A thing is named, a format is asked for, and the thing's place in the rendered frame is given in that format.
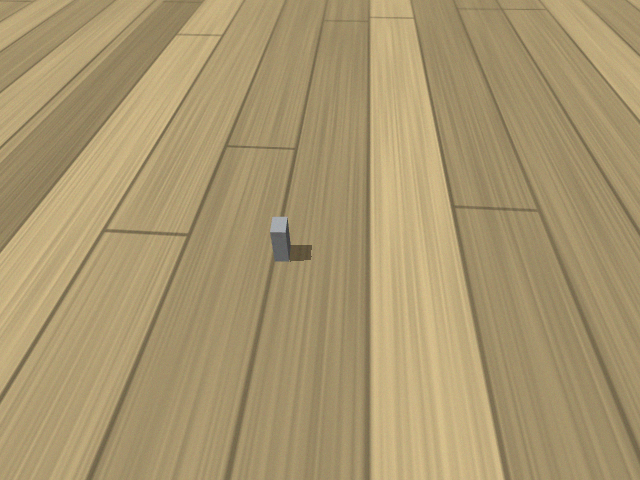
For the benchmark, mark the carton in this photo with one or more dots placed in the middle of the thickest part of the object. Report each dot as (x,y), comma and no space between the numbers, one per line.
(280,239)

